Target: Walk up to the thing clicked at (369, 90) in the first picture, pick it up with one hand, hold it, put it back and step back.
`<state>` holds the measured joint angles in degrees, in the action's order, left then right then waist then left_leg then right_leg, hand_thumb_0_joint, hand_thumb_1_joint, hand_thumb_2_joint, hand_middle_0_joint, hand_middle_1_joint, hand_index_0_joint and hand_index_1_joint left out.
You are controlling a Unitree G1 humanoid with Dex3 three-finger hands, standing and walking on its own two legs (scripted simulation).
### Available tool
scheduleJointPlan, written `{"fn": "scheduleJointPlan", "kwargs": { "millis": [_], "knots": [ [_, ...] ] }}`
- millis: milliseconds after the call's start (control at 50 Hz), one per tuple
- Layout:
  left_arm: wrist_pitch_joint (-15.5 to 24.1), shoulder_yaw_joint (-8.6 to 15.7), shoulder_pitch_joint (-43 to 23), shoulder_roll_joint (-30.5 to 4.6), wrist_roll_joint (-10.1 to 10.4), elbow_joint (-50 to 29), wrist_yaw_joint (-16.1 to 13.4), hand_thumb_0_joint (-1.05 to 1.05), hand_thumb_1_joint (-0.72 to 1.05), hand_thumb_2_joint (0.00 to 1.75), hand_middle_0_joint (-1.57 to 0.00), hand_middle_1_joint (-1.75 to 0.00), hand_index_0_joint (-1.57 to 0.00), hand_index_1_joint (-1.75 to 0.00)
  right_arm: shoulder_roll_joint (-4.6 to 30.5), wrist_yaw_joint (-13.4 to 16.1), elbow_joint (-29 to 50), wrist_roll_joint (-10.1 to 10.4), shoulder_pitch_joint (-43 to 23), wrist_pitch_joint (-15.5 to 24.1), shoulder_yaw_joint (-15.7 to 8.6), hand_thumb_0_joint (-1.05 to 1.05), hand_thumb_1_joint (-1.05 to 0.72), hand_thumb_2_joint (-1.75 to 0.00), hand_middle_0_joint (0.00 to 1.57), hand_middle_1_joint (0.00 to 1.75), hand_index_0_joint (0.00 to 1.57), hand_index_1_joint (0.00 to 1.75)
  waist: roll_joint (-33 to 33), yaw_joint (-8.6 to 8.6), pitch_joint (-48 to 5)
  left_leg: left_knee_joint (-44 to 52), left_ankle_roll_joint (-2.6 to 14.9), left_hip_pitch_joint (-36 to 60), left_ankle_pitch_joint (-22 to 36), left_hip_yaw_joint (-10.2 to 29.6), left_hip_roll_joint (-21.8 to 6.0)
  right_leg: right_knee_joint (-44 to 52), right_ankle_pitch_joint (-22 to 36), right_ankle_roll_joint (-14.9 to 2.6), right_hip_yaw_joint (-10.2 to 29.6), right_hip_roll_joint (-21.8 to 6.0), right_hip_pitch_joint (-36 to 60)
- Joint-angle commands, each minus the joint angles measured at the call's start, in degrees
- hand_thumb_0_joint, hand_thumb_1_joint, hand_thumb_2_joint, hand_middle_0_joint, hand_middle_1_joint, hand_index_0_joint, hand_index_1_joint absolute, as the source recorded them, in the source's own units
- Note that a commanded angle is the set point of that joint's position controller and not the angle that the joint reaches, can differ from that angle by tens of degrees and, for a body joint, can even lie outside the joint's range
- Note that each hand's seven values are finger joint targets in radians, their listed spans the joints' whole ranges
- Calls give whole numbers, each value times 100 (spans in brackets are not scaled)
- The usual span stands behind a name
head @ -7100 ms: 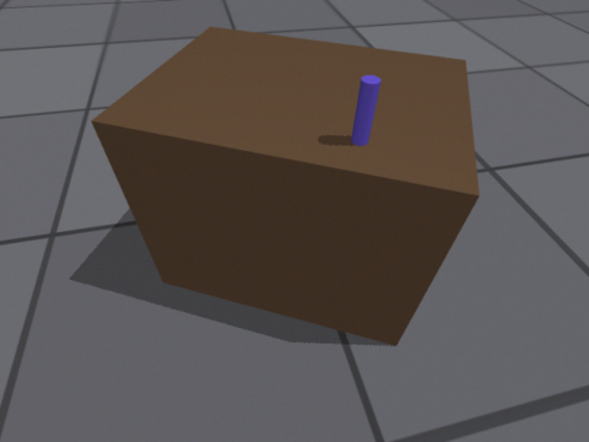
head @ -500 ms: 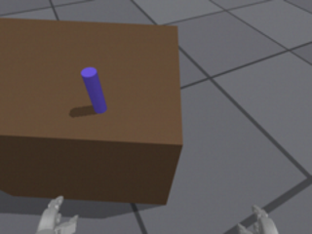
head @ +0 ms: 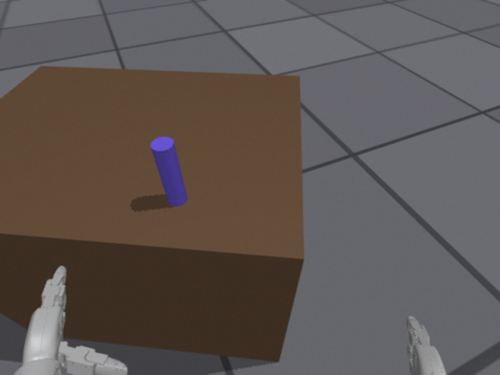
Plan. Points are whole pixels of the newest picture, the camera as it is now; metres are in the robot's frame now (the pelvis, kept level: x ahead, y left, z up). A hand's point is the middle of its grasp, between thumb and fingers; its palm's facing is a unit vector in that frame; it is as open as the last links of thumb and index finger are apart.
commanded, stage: rise first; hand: left
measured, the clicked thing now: (170, 174) +0.48 +0.19 +0.05
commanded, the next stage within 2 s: go down in 1.14 s
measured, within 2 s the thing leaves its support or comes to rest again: neither
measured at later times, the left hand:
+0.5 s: hand (64, 318) +0.18 +0.26 +0.07, palm faces +0.33 -0.85 -0.42, open 17.6 cm
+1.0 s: hand (48, 311) +0.17 +0.26 +0.12, palm faces +0.36 -0.83 -0.43, open 17.7 cm
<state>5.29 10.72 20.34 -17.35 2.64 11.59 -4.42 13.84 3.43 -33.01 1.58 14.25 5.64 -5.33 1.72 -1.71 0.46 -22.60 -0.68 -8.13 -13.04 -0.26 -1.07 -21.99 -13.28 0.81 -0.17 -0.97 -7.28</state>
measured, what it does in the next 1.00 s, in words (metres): stands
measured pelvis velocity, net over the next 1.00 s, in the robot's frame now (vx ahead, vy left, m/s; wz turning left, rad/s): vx -0.02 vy -0.01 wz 0.02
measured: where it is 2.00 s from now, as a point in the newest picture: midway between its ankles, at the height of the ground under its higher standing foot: outside the picture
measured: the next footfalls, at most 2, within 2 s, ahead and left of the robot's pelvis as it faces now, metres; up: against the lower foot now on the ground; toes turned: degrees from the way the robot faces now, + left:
none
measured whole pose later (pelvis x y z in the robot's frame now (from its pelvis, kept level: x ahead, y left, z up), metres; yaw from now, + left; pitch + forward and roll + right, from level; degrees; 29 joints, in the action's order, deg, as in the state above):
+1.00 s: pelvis -0.02 -0.01 +0.00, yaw +1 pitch -4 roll +0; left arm 15.4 17.6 24.9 -19.9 2.5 -9.9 -1.7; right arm 13.6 2.5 -40.0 1.2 12.3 7.1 -9.1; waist 2.6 -2.9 3.0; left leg -21.7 -1.0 -6.2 -11.1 0.8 -0.9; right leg -22.3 -12.4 0.4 -1.3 -1.1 -5.5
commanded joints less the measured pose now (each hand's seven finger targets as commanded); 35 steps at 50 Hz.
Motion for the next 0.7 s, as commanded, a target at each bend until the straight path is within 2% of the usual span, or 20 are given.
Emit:
{"fn": "scheduleJointPlan", "kwargs": {
  "millis": [0,20,60,80,160,220,240,260,300,320,340,440,460,480,500,520,540,580,600,680],
  "knots": [
    [377,459,-52,-885,54,-1557,54,0,-56,0,-4,-4,-4,-4,690,-3,578,29,-14,230,-350,0,52,-2,5,5,5,5,51,27,-244,274,95,259,1302,-264,110,255,1248,-127,-263,98,29],
    [379,600,-69,-997,61,-1633,49,0,-56,1,-4,-4,-4,-4,814,10,559,26,-211,226,-492,0,52,-2,5,5,5,5,95,-23,-300,268,83,255,1439,-248,94,224,1361,-135,-279,95,58],
    [419,797,-266,-1152,62,-1867,49,0,-56,1,-4,-4,-4,-4,866,-4,904,26,-614,242,-465,0,52,-2,5,5,5,5,-57,-49,-334,270,84,241,1445,-198,62,220,1329,-132,-288,115,129],
    [443,736,-179,-1093,56,-1922,60,0,-56,1,-4,-4,-4,-4,859,-5,745,2,-551,230,-489,0,53,-2,5,5,5,5,-1,-59,-348,264,78,273,1475,-190,49,205,1337,-135,-287,125,190],
    [514,882,17,-1194,40,-2265,48,0,-55,1,-4,-3,-3,-4,936,17,633,-38,-485,215,-606,0,53,-2,5,5,5,5,12,-98,-526,166,85,386,1859,-185,77,157,1718,-115,-282,88,363],
    [575,877,36,-1135,28,-2468,66,0,-55,1,-3,-3,-3,-4,996,28,642,-55,-664,223,-674,0,54,-2,5,5,5,5,29,-106,-451,210,86,408,1714,-188,87,169,1581,-122,-282,85,317],
    [589,821,183,-1073,23,-2461,81,0,-57,2,-4,-3,-3,-4,777,4,580,-45,-575,205,-527,0,53,-3,5,5,5,5,13,-124,-411,211,103,397,1669,-200,111,207,1566,-106,-288,60,327],
    [611,1042,179,-1229,38,-2418,76,0,-57,2,-4,-3,-3,-4,821,10,441,-45,-538,191,-573,0,53,-3,5,5,5,5,-65,-154,-295,223,117,339,1541,-206,118,240,1449,-98,-283,58,292],
    [673,978,98,-1205,40,-2568,110,0,-56,2,-4,-4,-3,-4,794,0,418,-50,-693,182,-554,0,53,-2,5,5,5,5,-91,-108,-213,244,135,295,1397,-218,132,281,1342,-83,-281,26,198],
    [697,1095,165,-1251,47,-2553,119,0,-57,2,-4,-3,-3,-4,895,6,337,-68,-530,184,-672,0,53,-3,5,5,5,5,-200,-112,-234,230,143,301,1359,-213,123,285,1305,-70,-287,30,229],
    [715,1042,246,-1224,46,-2592,137,0,-56,2,-4,-3,-3,-4,748,-14,264,-52,-556,165,-565,0,53,-3,5,5,5,5,-27,-150,-200,247,142,259,1351,-221,141,291,1306,-83,-291,16,206],
    [869,1091,178,-1229,62,-2850,199,0,-56,2,-4,-3,-3,-4,796,-29,326,-39,-608,201,-617,0,53,-3,5,5,5,5,-78,-80,-197,288,151,319,1151,-203,137,307,1082,-81,-291,34,131],
    [908,1104,138,-1231,59,-2942,193,0,-57,2,-4,-3,-4,-4,668,-38,321,-30,-689,205,-503,0,52,-3,5,5,5,5,72,-113,-246,297,147,346,1167,-215,158,305,1107,-87,-281,9,135],
    [927,1247,77,-1384,75,-2988,186,0,-57,2,-4,-3,-4,-4,830,-17,230,-37,-662,211,-629,0,53,-3,5,5,5,5,25,-85,-161,286,158,320,1107,-213,168,335,1044,-75,-279,5,73],
    [941,1172,113,-1295,59,-2972,200,0,-57,2,-4,-3,-3,-4,684,-23,7,-47,-590,214,-542,0,53,-3,5,5,5,5,45,-125,-92,304,151,283,1018,-203,159,331,943,-85,-289,16,38],
    [962,1152,120,-1282,65,-3043,194,0,-57,2,-4,-4,-3,-4,747,-29,95,-47,-777,247,-587,0,53,-3,5,5,5,5,103,-128,-115,307,150,255,970,-199,163,330,882,-94,-288,10,61],
    [985,1295,18,-1396,62,-3109,169,0,-57,3,-4,-3,-3,-4,969,-5,306,-65,-898,281,-716,0,53,-3,5,5,5,5,14,-94,-236,313,152,290,949,-176,150,334,861,-95,-299,28,79],
    [1036,1235,193,-1331,59,-3081,182,0,-57,3,-4,-4,-4,-5,753,-23,202,-39,-776,295,-567,0,53,-3,5,5,5,5,-10,-142,-136,332,163,252,849,-177,162,364,736,-100,-297,29,81],
    [1056,1259,150,-1335,48,-3076,183,0,-57,4,-4,-4,-3,-5,889,-3,153,-60,-667,293,-695,0,53,-3,5,5,5,5,-75,-67,-179,336,166,299,850,-175,156,358,765,-90,-299,34,46],
    [1152,1289,-37,-1359,48,-3160,170,0,-58,4,-4,-4,-3,-5,748,-1,139,-40,-881,355,-587,0,53,-4,5,5,5,5,-20,-105,-108,371,169,272,738,-163,181,381,642,-90,-297,11,0]
  ]
}}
